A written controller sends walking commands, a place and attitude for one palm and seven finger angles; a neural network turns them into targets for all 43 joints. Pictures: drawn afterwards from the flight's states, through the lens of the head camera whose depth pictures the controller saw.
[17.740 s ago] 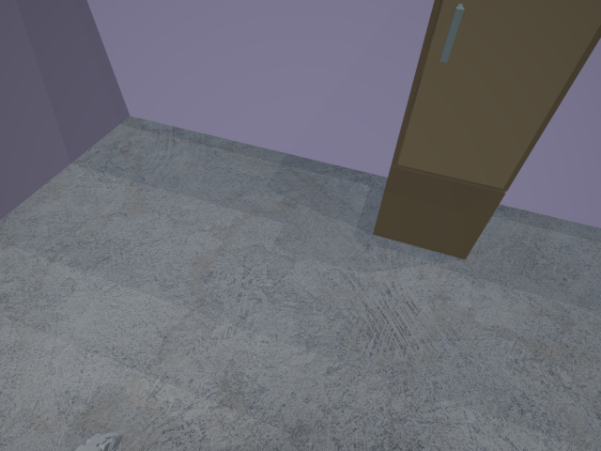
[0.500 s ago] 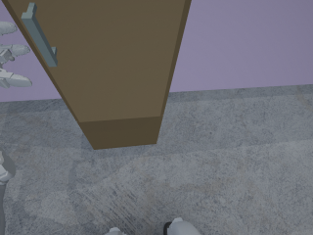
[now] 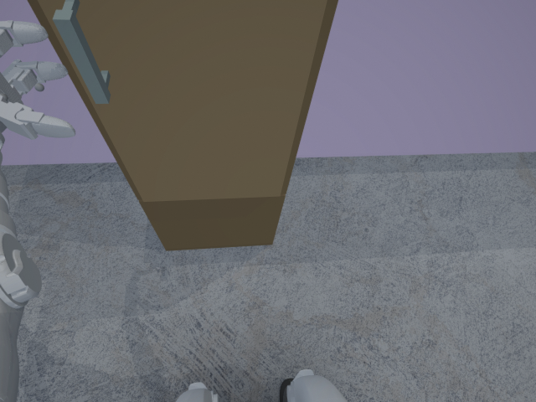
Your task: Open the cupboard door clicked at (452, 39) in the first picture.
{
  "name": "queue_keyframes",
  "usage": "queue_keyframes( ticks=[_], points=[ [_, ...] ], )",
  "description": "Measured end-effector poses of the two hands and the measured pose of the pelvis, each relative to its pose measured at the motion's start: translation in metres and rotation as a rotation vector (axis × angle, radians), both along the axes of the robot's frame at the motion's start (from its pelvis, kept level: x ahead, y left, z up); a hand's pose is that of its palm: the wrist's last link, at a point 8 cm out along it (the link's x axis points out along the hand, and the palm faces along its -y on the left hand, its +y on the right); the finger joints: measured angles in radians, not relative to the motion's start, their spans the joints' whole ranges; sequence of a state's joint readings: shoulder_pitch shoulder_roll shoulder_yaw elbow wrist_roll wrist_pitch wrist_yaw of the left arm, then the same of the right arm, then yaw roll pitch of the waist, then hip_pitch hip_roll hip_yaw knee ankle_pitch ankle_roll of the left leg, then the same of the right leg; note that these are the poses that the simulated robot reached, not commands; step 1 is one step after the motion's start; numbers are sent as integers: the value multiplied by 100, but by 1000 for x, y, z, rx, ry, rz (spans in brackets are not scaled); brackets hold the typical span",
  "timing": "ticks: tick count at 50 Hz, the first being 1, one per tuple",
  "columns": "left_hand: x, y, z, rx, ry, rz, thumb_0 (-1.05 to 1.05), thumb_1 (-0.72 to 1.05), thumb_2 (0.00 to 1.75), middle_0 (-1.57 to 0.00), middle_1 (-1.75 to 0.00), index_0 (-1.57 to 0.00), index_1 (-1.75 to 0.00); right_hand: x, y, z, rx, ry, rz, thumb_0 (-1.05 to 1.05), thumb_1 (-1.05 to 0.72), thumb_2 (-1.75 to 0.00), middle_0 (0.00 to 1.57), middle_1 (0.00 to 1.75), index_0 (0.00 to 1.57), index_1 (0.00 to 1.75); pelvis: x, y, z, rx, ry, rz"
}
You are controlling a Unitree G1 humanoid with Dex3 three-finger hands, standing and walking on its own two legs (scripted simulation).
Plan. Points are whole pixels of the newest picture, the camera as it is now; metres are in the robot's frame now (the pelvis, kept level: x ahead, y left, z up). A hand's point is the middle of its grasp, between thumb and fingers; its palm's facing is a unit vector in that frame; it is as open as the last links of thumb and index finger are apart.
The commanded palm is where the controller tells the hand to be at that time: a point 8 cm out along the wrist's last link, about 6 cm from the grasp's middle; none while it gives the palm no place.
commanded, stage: move the hooked fingers beside the handle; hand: left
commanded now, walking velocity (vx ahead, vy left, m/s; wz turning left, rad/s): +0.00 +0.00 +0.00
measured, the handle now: (88, 53) +0.56 +0.21 +0.15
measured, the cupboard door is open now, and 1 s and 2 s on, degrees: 0 0 0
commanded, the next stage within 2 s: slide the fingers in behind the handle in 0.18 s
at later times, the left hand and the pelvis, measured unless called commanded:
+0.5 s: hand (47, 90) +0.50 +0.25 +0.14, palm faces -0.02 -1.00 +0.00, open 14.0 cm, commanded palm +0.48 +0.29 +0.14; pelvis +0.00 +0.00 +0.00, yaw +0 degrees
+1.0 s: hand (71, 88) +0.50 +0.22 +0.14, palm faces -0.01 -1.00 -0.02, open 14.0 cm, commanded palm +0.48 +0.26 +0.14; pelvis +0.00 +0.00 +0.00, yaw +0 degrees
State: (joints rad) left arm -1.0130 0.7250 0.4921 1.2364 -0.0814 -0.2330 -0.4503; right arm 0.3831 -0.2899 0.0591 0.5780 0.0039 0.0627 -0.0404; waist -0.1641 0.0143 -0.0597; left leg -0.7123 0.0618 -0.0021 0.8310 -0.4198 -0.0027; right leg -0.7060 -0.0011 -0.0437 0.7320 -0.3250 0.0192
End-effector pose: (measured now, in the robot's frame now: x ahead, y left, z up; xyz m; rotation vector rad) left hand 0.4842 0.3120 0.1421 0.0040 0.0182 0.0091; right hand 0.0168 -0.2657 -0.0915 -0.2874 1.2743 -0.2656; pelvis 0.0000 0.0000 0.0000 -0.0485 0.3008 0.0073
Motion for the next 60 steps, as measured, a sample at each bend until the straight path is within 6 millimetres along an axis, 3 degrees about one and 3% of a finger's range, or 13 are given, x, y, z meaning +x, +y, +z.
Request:
queue_keyframes(
  ticks=[9,16,37,60],
  points=[
    [1,1,7,20,22,-13,-2,-50,30,-30,-120,-30,-120,-36,2,0,12,81,-50,1,-90,-90,20,29,21,30,-1,-1,1,3,6,-9],
    [-2,1,3,4,24,-12,-2,-50,30,-30,-120,-30,-120,-48,1,2,7,101,-65,1,-90,-90,20,29,21,30,-2,-1,1,4,1,-13],
    [3,-30,0,-4,3,-26,-2,-50,30,-30,-120,-30,-120,-15,6,-2,23,5,-26,1,-90,-90,20,29,21,30,0,2,2,3,-8,-8],
    [0,-48,-3,12,9,-10,-2,-50,30,-31,-121,-30,-120,-16,-1,-3,29,6,-21,1,-90,-90,20,29,21,30,0,-2,3,9,-22,-2]
  ],
)
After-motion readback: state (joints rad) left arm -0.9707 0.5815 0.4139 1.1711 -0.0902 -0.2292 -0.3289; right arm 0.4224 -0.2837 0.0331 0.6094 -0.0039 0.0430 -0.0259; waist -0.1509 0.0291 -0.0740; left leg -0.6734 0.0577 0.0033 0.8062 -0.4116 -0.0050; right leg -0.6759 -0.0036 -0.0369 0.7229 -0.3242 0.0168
